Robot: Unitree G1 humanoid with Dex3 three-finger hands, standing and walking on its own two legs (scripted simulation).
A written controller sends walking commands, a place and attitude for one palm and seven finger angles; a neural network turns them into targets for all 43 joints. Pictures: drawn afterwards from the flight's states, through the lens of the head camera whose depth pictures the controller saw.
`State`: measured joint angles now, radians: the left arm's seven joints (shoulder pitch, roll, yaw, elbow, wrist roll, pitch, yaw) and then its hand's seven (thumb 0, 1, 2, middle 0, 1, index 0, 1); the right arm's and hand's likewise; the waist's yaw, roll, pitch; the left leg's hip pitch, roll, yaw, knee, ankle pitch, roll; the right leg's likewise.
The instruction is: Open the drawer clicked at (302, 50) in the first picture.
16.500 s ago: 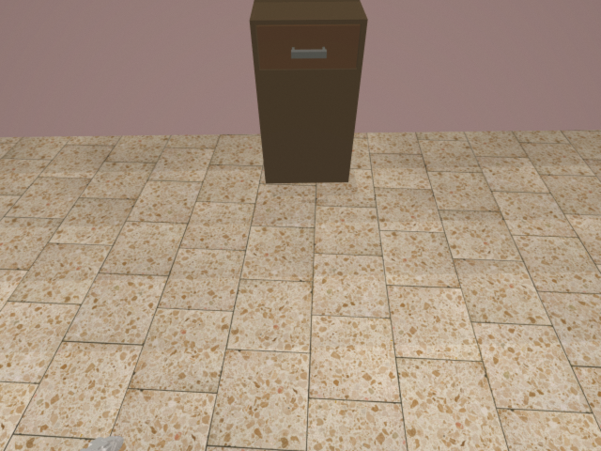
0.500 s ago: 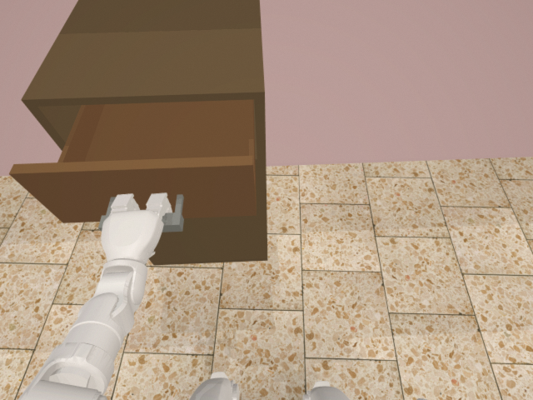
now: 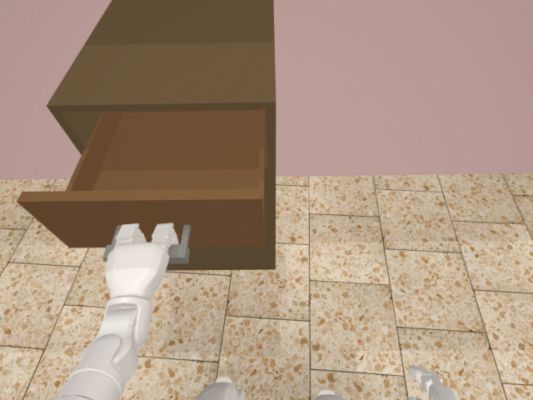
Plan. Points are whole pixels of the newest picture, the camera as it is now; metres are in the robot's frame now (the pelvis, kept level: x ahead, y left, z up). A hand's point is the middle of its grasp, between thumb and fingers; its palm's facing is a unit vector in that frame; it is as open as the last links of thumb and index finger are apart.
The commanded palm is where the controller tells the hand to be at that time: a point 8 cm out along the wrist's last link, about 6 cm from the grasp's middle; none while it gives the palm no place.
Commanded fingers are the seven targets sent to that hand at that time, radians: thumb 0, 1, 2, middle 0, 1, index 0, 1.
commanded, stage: pull the drawer open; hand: left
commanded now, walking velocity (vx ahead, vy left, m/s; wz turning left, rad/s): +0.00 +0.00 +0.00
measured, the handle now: (150, 242) +0.37 +0.22 -0.02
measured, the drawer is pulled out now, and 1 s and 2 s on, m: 0.21 0.30 0.30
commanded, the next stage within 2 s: open the thumb to release the handle in 1.18 s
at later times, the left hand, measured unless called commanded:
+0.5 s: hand (142, 320) +0.25 +0.21 -0.04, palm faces -0.01 -0.07 -1.00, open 5.7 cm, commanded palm +0.22 +0.21 +0.01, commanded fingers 0.00 0.90 0.90 -0.40 -1.35 -0.40 -1.35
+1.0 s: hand (138, 336) +0.22 +0.21 -0.04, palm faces -0.02 -0.10 -1.00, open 5.8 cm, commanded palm +0.18 +0.22 +0.01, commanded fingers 0.00 0.90 0.90 -0.40 -1.35 -0.40 -1.35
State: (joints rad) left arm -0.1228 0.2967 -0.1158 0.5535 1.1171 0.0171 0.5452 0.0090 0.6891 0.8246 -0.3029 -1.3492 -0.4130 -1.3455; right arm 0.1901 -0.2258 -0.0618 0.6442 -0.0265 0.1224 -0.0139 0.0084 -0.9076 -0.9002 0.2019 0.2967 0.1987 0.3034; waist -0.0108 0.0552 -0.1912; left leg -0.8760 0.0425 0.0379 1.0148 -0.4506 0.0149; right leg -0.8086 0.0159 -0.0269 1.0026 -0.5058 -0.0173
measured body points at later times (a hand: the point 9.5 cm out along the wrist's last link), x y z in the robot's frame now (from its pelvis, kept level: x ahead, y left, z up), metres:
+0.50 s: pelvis +0.00 -0.01 -0.01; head +0.06 -0.03 +0.44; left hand +0.24 +0.21 +0.01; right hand +0.18 -0.25 -0.12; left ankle +0.02 +0.11 -0.67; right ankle -0.02 -0.11 -0.67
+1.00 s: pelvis +0.00 -0.02 -0.01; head +0.06 -0.03 +0.43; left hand +0.22 +0.21 +0.01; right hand +0.19 -0.25 -0.12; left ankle +0.02 +0.11 -0.67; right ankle -0.02 -0.11 -0.67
